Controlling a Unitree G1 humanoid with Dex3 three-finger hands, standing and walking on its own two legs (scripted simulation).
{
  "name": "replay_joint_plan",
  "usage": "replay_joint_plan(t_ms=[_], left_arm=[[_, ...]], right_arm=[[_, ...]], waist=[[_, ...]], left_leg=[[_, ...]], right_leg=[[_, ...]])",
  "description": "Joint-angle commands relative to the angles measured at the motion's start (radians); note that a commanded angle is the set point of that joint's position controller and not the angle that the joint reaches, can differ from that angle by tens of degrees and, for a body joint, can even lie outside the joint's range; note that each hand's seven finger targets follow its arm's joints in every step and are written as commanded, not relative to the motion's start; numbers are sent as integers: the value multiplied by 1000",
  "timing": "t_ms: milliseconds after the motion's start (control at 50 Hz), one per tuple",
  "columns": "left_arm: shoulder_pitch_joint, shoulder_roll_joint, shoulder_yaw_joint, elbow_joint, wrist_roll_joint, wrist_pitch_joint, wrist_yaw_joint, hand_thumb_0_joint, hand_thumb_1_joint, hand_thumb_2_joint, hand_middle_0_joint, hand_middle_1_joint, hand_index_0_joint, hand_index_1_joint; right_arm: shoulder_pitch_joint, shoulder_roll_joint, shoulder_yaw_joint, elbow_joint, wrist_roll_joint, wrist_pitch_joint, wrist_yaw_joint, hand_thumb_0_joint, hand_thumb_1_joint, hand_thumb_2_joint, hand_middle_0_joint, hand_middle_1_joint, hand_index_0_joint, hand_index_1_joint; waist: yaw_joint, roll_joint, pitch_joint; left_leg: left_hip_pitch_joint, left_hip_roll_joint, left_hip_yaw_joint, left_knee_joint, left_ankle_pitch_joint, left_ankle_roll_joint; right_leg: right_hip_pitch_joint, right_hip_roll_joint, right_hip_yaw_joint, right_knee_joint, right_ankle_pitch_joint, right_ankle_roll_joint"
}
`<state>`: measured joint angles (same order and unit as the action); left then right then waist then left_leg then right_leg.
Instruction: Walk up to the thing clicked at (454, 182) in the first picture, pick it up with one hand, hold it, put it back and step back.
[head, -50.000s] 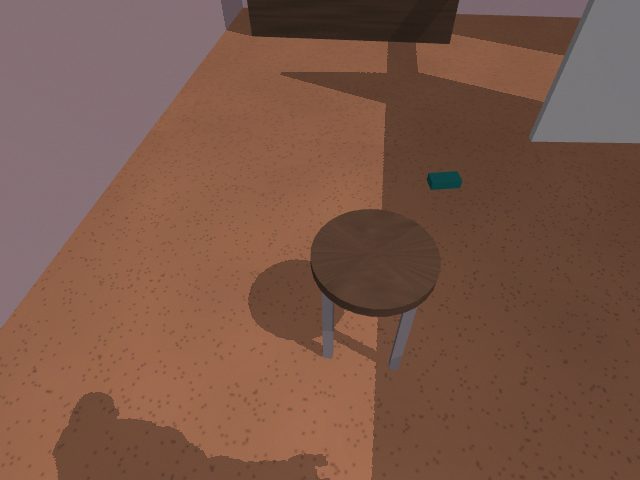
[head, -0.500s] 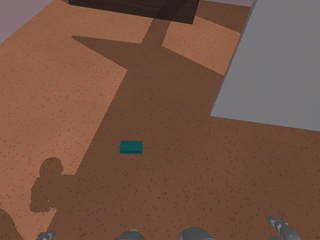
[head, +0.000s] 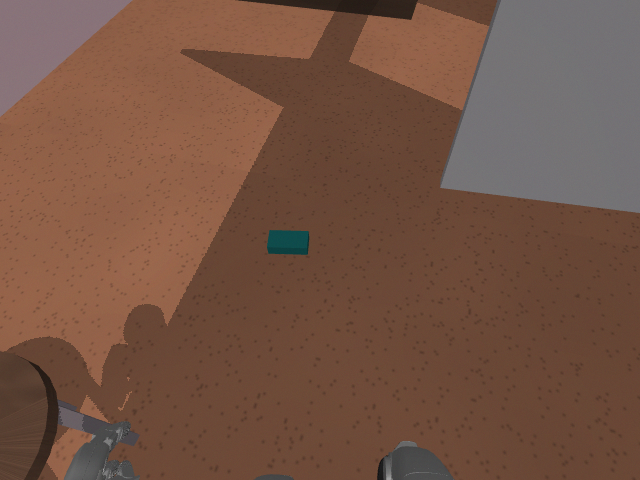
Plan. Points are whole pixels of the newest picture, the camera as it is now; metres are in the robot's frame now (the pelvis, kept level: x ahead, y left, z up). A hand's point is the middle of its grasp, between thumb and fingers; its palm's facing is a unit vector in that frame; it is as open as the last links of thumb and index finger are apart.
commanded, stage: step back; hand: left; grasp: from above
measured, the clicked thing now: (288, 242) +0.91 +0.17 -0.73
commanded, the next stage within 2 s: stand in 1.50 s
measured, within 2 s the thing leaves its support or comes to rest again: neither
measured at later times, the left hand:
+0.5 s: hand out of the picture -0.11 +0.26 -0.13, palm faces -0.06 -0.91 -0.42, open 7.4 cm
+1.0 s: hand out of the picture -0.10 +0.24 -0.12, palm faces +0.00 -0.92 -0.39, open 7.4 cm
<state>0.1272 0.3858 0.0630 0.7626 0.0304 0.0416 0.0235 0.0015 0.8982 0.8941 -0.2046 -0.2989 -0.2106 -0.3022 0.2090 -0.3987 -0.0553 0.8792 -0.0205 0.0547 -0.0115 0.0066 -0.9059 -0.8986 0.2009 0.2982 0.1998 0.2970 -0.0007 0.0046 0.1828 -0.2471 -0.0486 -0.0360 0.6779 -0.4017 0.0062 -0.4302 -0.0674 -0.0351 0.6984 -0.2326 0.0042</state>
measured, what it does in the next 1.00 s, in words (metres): walks backwards: right foot, then left foot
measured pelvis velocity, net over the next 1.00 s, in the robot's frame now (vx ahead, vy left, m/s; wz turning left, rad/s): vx -0.17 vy -0.02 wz -0.03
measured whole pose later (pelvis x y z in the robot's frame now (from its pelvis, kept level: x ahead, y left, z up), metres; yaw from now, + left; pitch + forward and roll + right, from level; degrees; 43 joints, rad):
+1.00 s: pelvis -0.17 -0.02 +0.02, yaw -1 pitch -3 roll +0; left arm 0.22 0.35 0.07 0.98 0.04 -0.04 -0.02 0.00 0.90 0.89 -0.20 -0.30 -0.21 -0.30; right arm 0.25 -0.39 -0.06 0.99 -0.03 0.01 0.01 0.01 -0.90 -0.90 0.20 0.30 0.20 0.30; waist 0.02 0.04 0.05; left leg -0.38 -0.02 -0.09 0.89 -0.44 0.00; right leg -0.22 0.00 -0.06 0.55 -0.29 -0.04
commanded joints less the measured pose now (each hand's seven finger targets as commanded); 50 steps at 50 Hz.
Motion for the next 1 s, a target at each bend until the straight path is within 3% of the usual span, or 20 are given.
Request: replay_joint_plan(t_ms=[0,20,80,120,240,300,320,340,360,420,500,560,580,600,620,640,820,860,880,980], left_arm=[[-17,184,52,-87,-25,-3,19,0,900,900,-200,-300,-200,-300],[-68,223,77,-74,-9,-1,29,0,900,900,-200,-300,-200,-300],[20,198,73,-9,-30,11,21,0,900,900,-200,-300,-200,-300],[91,203,76,26,-24,8,11,0,900,900,-200,-300,-200,-300],[59,181,61,38,-9,-34,-3,0,900,900,-200,-300,-200,-300],[191,177,64,134,2,-57,-5,0,900,900,-200,-300,-200,-300],[171,230,81,130,19,-62,-3,0,900,900,-200,-300,-200,-300],[144,332,105,96,22,-62,-2,0,900,900,-200,-300,-200,-300],[78,379,107,74,23,-61,1,0,900,900,-200,-300,-200,-300],[-39,263,74,57,15,-76,8,0,900,900,-200,-300,-200,-300],[43,269,78,75,26,-79,-5,0,900,900,-200,-300,-200,-300],[21,264,68,77,11,-59,-16,0,900,900,-200,-300,-200,-300],[54,216,49,85,11,-53,-19,0,900,900,-200,-300,-200,-300],[77,162,35,85,4,-51,-22,0,900,900,-200,-300,-200,-300],[48,160,34,91,-16,-51,-23,0,900,900,-200,-300,-200,-300],[6,238,59,105,-2,-54,-20,0,900,900,-200,-300,-200,-300],[142,191,72,189,7,-89,-27,0,900,900,-200,-300,-200,-300],[177,341,104,183,17,-94,-18,0,900,900,-200,-300,-200,-300],[99,342,102,141,16,-99,-17,0,900,900,-200,-300,-200,-300],[43,248,69,135,-1,-120,-15,0,900,900,-200,-300,-200,-300]], right_arm=[[0,-348,-88,-89,-15,-31,1,0,-900,-900,200,300,200,300],[-11,-368,-95,-100,-17,-37,2,0,-900,-900,200,300,200,300],[-126,-259,-53,-107,-21,-43,-17,0,-900,-900,200,300,200,300],[-151,-228,-51,-116,-21,-41,-15,0,-900,-900,200,300,200,300],[-47,-239,-63,-91,-19,-30,-8,0,-900,-900,200,300,200,300],[-85,-233,-55,-84,-4,-9,1,0,-900,-900,200,300,200,300],[-66,-174,-38,-93,-3,-11,4,0,-900,-900,200,300,200,300],[-127,-133,-27,-127,2,-19,-1,0,-900,-900,200,300,200,300],[-171,-183,-50,-117,-1,-18,-11,0,-900,-900,200,300,200,300],[-87,-182,-48,-56,10,-30,-4,0,-900,-900,200,300,200,300],[-95,-167,-43,-46,-8,-50,18,0,-900,-900,200,300,200,300],[-16,-147,-51,3,-10,-73,21,0,-900,-900,200,300,200,300],[9,-160,-62,23,-16,-85,14,0,-900,-900,200,300,200,300],[40,-201,-75,30,-29,-95,8,0,-900,-900,200,300,200,300],[6,-289,-80,15,-26,-98,9,0,-900,-900,200,300,200,300],[-15,-322,-91,9,-18,-100,14,0,-900,-900,200,300,200,300],[-51,-176,-42,2,-4,-75,19,0,-900,-900,200,300,200,300],[-82,-133,-31,-23,-7,-70,2,0,-900,-900,200,300,200,300],[-55,-186,-44,-5,-7,-74,-2,0,-900,-900,200,300,200,300],[43,-155,-40,59,-10,-86,15,0,-900,-900,200,300,200,300]], waist=[[-11,243,-229],[-57,221,-197],[39,64,-145],[46,122,-144],[-32,179,-241],[26,135,-270],[10,15,-237],[57,-196,-190],[82,-200,-118],[-9,-84,-79],[49,-167,-112],[9,-173,-139],[3,-99,-166],[0,36,-189],[-4,163,-160],[-22,126,-77],[65,59,-150],[101,-202,-95],[67,-119,-49],[20,-106,-110]], left_leg=[[10,404,-445,-344,365,238],[-120,472,-539,-365,399,330],[-139,308,-242,-292,464,218],[-70,281,-206,-288,400,222],[134,291,-199,-234,308,227],[-6,220,-99,-102,204,144],[-216,140,-61,-9,78,82],[-335,-7,-52,119,-131,16],[-226,39,-149,282,-180,-15],[-216,-5,-123,386,-35,-16],[-160,31,-11,104,-76,-22],[56,15,57,-259,20,-7],[157,23,3,-327,51,4],[245,160,-234,-371,-75,51],[120,337,-523,-465,-411,172],[-47,392,-575,-507,-469,241],[-235,157,-121,-180,-91,81],[-406,-2,-54,223,-180,6],[-371,48,-123,278,-134,4],[-201,77,-63,165,-7,-13]], right_leg=[[-43,114,14,228,-337,-20],[5,117,154,441,-446,-14],[-29,167,238,627,-293,-34],[-32,159,192,594,-255,-10],[70,88,63,47,-295,7],[309,101,25,-352,-85,-41],[405,13,214,-341,-150,-79],[263,-236,530,-420,-307,-187],[0,-375,653,-467,-337,-305],[50,-193,313,-331,-23,-215],[145,-141,264,-337,-291,-173],[107,-137,240,-264,-309,-151],[77,-100,194,-160,-242,-125],[-49,-38,137,-25,-235,-81],[-117,53,17,84,-329,-32],[-57,19,87,190,-353,-33],[413,84,10,-270,-119,-52],[303,-315,604,-545,-649,-204],[232,-362,637,-534,-592,-261],[215,-193,250,-406,-45,-180]])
